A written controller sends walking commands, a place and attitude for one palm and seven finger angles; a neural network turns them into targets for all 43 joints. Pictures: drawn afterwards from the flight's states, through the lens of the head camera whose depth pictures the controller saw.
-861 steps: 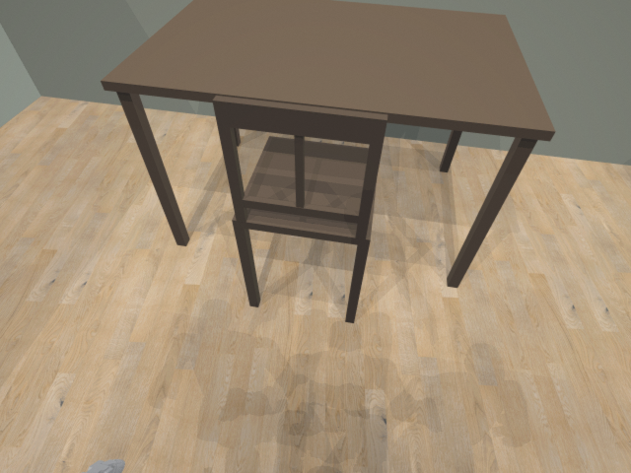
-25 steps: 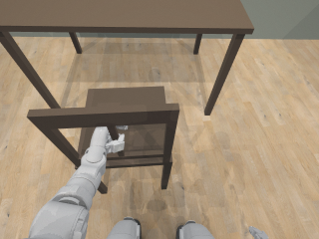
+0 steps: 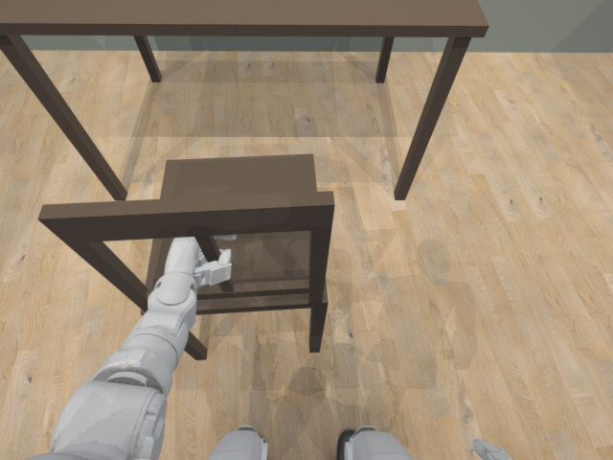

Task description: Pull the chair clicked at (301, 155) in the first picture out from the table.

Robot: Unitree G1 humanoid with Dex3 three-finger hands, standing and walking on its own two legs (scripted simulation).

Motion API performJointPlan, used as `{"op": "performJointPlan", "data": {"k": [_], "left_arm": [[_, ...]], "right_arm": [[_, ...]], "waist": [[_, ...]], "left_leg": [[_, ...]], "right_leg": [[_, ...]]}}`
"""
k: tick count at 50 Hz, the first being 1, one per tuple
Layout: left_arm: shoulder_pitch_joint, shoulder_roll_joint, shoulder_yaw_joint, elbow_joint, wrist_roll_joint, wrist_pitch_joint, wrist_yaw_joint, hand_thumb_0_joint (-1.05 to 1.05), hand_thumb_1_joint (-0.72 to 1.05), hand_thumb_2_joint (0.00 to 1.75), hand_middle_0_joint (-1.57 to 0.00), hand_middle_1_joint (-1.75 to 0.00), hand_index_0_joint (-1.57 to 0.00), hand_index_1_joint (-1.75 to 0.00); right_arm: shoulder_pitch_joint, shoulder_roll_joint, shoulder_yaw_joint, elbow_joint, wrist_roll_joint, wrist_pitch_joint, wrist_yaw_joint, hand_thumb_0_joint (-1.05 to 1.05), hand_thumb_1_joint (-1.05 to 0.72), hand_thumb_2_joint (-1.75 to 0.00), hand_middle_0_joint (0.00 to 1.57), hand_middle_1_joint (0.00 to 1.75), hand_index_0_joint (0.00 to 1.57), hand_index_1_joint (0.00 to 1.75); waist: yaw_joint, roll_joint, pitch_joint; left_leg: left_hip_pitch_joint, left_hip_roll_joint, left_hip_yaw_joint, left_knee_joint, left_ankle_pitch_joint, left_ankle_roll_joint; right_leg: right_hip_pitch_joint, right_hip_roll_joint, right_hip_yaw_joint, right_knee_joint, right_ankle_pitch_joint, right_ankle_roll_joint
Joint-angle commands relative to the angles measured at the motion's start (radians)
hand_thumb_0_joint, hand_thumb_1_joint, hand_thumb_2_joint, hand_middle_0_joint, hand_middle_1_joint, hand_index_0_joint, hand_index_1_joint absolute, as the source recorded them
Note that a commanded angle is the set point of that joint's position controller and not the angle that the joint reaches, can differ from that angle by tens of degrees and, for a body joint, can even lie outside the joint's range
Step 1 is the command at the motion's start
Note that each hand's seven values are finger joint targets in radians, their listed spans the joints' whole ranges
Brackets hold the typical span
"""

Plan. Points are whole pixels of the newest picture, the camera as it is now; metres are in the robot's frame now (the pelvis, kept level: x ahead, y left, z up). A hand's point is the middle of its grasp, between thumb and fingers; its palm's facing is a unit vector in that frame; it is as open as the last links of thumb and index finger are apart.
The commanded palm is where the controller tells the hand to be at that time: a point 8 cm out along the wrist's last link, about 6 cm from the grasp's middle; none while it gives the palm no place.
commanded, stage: step backward, pulling the chair out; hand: left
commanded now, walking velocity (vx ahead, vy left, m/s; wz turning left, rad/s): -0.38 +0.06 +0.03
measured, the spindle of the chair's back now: (216, 263) +0.40 +0.16 -0.10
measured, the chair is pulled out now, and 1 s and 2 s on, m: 0.38 0.60 0.62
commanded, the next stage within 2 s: stop walking, hand still on the chair in 0.62 s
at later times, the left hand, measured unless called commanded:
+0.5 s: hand (217, 336) +0.27 +0.13 -0.05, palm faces +0.01 -0.98 -0.19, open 5.3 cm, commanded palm +0.27 +0.19 -0.05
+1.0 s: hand (206, 432) +0.15 +0.13 -0.05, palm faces +0.02 -0.98 -0.20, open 5.4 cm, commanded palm +0.13 +0.18 -0.03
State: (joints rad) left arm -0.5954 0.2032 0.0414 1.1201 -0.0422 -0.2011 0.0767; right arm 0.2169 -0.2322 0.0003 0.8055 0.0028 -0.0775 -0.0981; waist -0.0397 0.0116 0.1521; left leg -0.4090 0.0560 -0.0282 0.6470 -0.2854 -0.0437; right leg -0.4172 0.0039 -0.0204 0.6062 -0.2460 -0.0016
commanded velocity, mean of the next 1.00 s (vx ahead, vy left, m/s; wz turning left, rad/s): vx -0.19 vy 0.01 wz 0.01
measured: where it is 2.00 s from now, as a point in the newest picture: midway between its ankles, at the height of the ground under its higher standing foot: outside the picture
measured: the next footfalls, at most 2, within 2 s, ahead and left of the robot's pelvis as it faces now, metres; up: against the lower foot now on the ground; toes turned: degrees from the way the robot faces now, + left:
right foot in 0.40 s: -0.04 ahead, -0.12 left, +0.00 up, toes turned -2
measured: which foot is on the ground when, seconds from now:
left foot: down 0.00-1.00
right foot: down 0.00-0.26, up 0.28-0.38, down 0.40-1.00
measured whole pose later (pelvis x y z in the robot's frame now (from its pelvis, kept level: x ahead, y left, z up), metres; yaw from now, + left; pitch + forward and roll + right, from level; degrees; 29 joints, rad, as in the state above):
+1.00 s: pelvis -0.16 -0.01 +0.01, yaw -1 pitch -1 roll +1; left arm -0.25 0.16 0.03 0.85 -0.04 -0.12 0.09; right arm 0.25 -0.22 0.03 0.75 0.01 -0.06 -0.11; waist -0.06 0.01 0.10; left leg -0.31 0.03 -0.01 0.56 -0.31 -0.01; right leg -0.35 -0.01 -0.01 0.52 -0.16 -0.01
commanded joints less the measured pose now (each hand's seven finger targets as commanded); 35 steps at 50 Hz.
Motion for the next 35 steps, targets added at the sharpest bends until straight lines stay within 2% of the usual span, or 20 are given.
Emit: {"op": "performJointPlan", "data": {"k": [1, 2, 3, 4, 9, 11, 14, 16, 18, 19, 20, 21, 23, 25, 26, 28, 30, 32, 34, 35], "left_arm": [[-0.347, 0.215, 0.045, -0.193, 0.027, -0.081, 0.014, 0.00, 0.90, 0.90, -0.50, -1.45, -0.50, -1.45], [-0.311, 0.227, 0.052, -0.176, 0.026, -0.066, 0.013, 0.00, 0.90, 0.90, -0.50, -1.45, -0.50, -1.45], [-0.289, 0.229, 0.053, -0.161, 0.024, -0.049, 0.011, 0.00, 0.90, 0.90, -0.50, -1.45, -0.50, -1.45], [-0.257, 0.211, 0.038, -0.150, 0.016, -0.027, 0.009, 0.00, 0.90, 0.90, -0.50, -1.45, -0.50, -1.45], [-0.280, 0.184, 0.021, -0.212, 0.005, 0.008, 0.011, 0.00, 0.90, 0.90, -0.50, -1.45, -0.50, -1.45], [-0.305, 0.145, -0.003, -0.254, 0.004, 0.000, 0.010, 0.00, 0.90, 0.90, -0.50, -1.45, -0.50, -1.45], [-0.394, 0.090, -0.049, -0.333, 0.007, -0.025, -0.002, 0.00, 0.90, 0.90, -0.50, -1.45, -0.50, -1.45], [-0.383, 0.086, -0.036, -0.294, 0.007, -0.033, 0.002, 0.00, 0.90, 0.90, -0.50, -1.45, -0.50, -1.45], [-0.387, 0.091, -0.031, -0.260, 0.018, -0.054, 0.002, 0.00, 0.90, 0.90, -0.50, -1.45, -0.50, -1.45], [-0.377, 0.110, -0.024, -0.224, 0.021, -0.053, 0.000, 0.00, 0.90, 0.90, -0.50, -1.45, -0.50, -1.45], [-0.375, 0.102, -0.036, -0.210, 0.028, -0.056, -0.005, 0.00, 0.90, 0.90, -0.50, -1.45, -0.50, -1.45], [-0.368, 0.135, -0.019, -0.228, 0.028, -0.068, -0.002, 0.00, 0.90, 0.90, -0.50, -1.45, -0.50, -1.45], [-0.324, 0.209, 0.028, -0.183, 0.017, -0.063, 0.010, 0.00, 0.90, 0.90, -0.50, -1.45, -0.50, -1.45], [-0.280, 0.226, 0.028, -0.145, 0.005, -0.043, 0.008, 0.00, 0.90, 0.90, -0.50, -1.45, -0.50, -1.45], [-0.270, 0.222, 0.037, -0.135, 0.006, -0.036, 0.008, 0.00, 0.90, 0.90, -0.50, -1.45, -0.50, -1.45], [-0.265, 0.198, 0.038, -0.129, 0.006, -0.024, 0.007, 0.00, 0.90, 0.90, -0.50, -1.45, -0.50, -1.45], [-0.274, 0.192, 0.033, -0.130, 0.000, -0.017, 0.011, 0.00, 0.90, 0.90, -0.50, -1.45, -0.50, -1.45], [-0.291, 0.165, 0.015, -0.150, -0.002, -0.034, 0.008, 0.00, 0.90, 0.90, -0.50, -1.45, -0.50, -1.45], [-0.377, 0.125, -0.023, -0.226, -0.009, -0.044, 0.006, 0.00, 0.90, 0.90, -0.50, -1.45, -0.50, -1.45], [-0.364, 0.125, -0.012, -0.221, -0.008, -0.039, 0.007, 0.00, 0.90, 0.90, -0.50, -1.45, -0.50, -1.45]], "right_arm": [[0.080, -0.163, -0.059, -0.071, 0.029, -0.029, -0.026, 0.00, -0.90, -0.90, 0.20, 0.30, 0.20, 0.30], [0.047, -0.157, -0.056, -0.086, 0.032, -0.029, -0.027, 0.00, -0.90, -0.90, 0.20, 0.30, 0.20, 0.30], [0.019, -0.150, -0.046, -0.093, 0.031, -0.027, -0.028, 0.00, -0.90, -0.90, 0.20, 0.30, 0.20, 0.30], [0.026, -0.158, -0.040, -0.084, 0.026, -0.024, -0.029, 0.00, -0.90, -0.90, 0.20, 0.30, 0.20, 0.30], [0.042, -0.171, -0.019, -0.077, 0.027, -0.004, -0.047, 0.00, -0.90, -0.90, 0.20, 0.30, 0.20, 0.30], [0.044, -0.197, -0.038, -0.105, 0.027, 0.008, -0.048, 0.00, -0.90, -0.90, 0.20, 0.30, 0.20, 0.30], [-0.001, -0.159, -0.030, -0.144, 0.004, 0.022, -0.037, 0.00, -0.90, -0.90, 0.20, 0.30, 0.20, 0.30], [0.045, -0.153, -0.038, -0.125, 0.005, 0.016, -0.025, 0.00, -0.90, -0.90, 0.20, 0.30, 0.20, 0.30], [0.073, -0.159, -0.049, -0.100, 0.006, -0.001, -0.016, 0.00, -0.90, -0.90, 0.20, 0.30, 0.20, 0.30], [0.074, -0.167, -0.049, -0.085, 0.010, -0.003, -0.016, 0.00, -0.90, -0.90, 0.20, 0.30, 0.20, 0.30], [0.057, -0.166, -0.049, -0.087, 0.007, -0.004, -0.012, 0.00, -0.90, -0.90, 0.20, 0.30, 0.20, 0.30], [0.079, -0.166, -0.050, -0.079, 0.011, -0.004, -0.013, 0.00, -0.90, -0.90, 0.20, 0.30, 0.20, 0.30], [0.070, -0.153, -0.056, -0.084, 0.035, -0.007, -0.028, 0.00, -0.90, -0.90, 0.20, 0.30, 0.20, 0.30], [0.044, -0.152, -0.046, -0.090, 0.042, -0.012, -0.032, 0.00, -0.90, -0.90, 0.20, 0.30, 0.20, 0.30], [0.029, -0.147, -0.037, -0.093, 0.039, -0.016, -0.031, 0.00, -0.90, -0.90, 0.20, 0.30, 0.20, 0.30], [0.043, -0.145, -0.020, -0.079, 0.033, -0.025, -0.031, 0.00, -0.90, -0.90, 0.20, 0.30, 0.20, 0.30], [0.074, -0.157, -0.012, -0.063, 0.033, -0.036, -0.038, 0.00, -0.90, -0.90, 0.20, 0.30, 0.20, 0.30], [0.058, -0.184, -0.022, -0.084, 0.031, -0.043, -0.043, 0.00, -0.90, -0.90, 0.20, 0.30, 0.20, 0.30], [0.010, -0.169, -0.014, -0.112, 0.026, -0.037, -0.038, 0.00, -0.90, -0.90, 0.20, 0.30, 0.20, 0.30], [0.028, -0.164, -0.015, -0.114, 0.024, -0.034, -0.037, 0.00, -0.90, -0.90, 0.20, 0.30, 0.20, 0.30]], "waist": [[-0.021, -0.071, -0.592], [-0.006, -0.082, -0.585], [0.012, -0.086, -0.554], [0.010, -0.073, -0.524], [-0.013, -0.135, -0.499], [-0.009, -0.036, -0.504], [0.002, 0.281, -0.446], [0.002, 0.198, -0.444], [-0.012, 0.119, -0.482], [-0.014, 0.097, -0.460], [-0.007, 0.161, -0.426], [-0.016, 0.153, -0.480], [-0.017, -0.061, -0.551], [0.006, -0.111, -0.505], [0.019, -0.124, -0.474], [0.010, -0.175, -0.447], [-0.002, -0.148, -0.426], [0.012, 0.028, -0.416], [0.021, 0.254, -0.386], [0.026, 0.237, -0.390]], "left_leg": [[0.098, 0.055, -0.020, 0.111, 0.242, -0.002], [0.038, 0.000, -0.031, 0.197, -0.121, -0.014], [-0.001, -0.017, -0.063, 0.266, -0.230, -0.012], [-0.003, -0.017, -0.085, 0.261, -0.239, -0.011], [0.127, 0.006, -0.026, -0.113, -0.012, 0.005], [0.182, 0.114, -0.091, -0.206, 0.348, 0.058], [0.090, 0.238, -0.169, -0.283, 0.351, 0.136], [0.212, 0.260, -0.178, -0.184, 0.594, 0.161], [0.313, 0.231, -0.143, -0.082, 0.749, 0.129], [0.275, 0.217, -0.123, -0.077, 0.704, 0.107], [0.203, 0.199, -0.103, -0.094, 0.583, 0.086], [0.215, 0.166, -0.068, -0.086, 0.526, 0.068], [0.152, 0.068, 0.003, 0.013, 0.250, 0.017], [0.095, -0.011, -0.011, 0.141, -0.170, 0.001], [0.074, -0.019, -0.031, 0.176, -0.204, 0.005], [0.089, -0.019, -0.042, 0.133, -0.188, 0.014], [0.164, 0.000, -0.024, -0.093, -0.085, 0.026], [0.149, 0.107, -0.113, -0.230, 0.126, 0.079], [0.031, 0.226, -0.229, -0.317, 0.039, 0.154], [0.035, 0.246, -0.252, -0.290, 0.120, 0.177]], "right_leg": [[0.426, -0.255, 0.217, -0.086, 0.864, -0.082], [0.406, -0.342, 0.277, -0.131, 0.870, -0.125], [0.356, -0.379, 0.285, -0.155, 0.747, -0.145], [0.333, -0.384, 0.269, -0.157, 0.708, -0.161], [0.314, -0.265, 0.118, -0.124, 0.560, -0.054], [0.248, -0.126, 0.049, -0.074, 0.366, 0.023], [0.185, -0.054, 0.009, 0.155, -0.058, 0.022], [0.115, -0.040, 0.023, 0.116, -0.107, 0.010], [0.152, -0.051, 0.038, -0.022, 0.117, 0.005], [0.181, -0.061, 0.044, -0.045, 0.209, 0.002], [0.193, -0.077, 0.050, -0.052, 0.210, -0.003], [0.232, -0.093, 0.073, -0.082, 0.348, -0.002], [0.287, -0.200, 0.182, -0.135, 0.451, -0.035], [0.208, -0.315, 0.275, -0.238, 0.275, -0.105], [0.171, -0.324, 0.267, -0.257, 0.145, -0.112], [0.158, -0.296, 0.208, -0.243, 0.123, -0.098], [0.141, -0.238, 0.134, -0.193, 0.119, -0.055], [0.123, -0.103, 0.063, -0.082, 0.017, 0.021], [0.153, -0.049, 0.033, 0.106, -0.147, 0.013], [0.169, -0.038, 0.030, 0.132, -0.143, 0.011]]}}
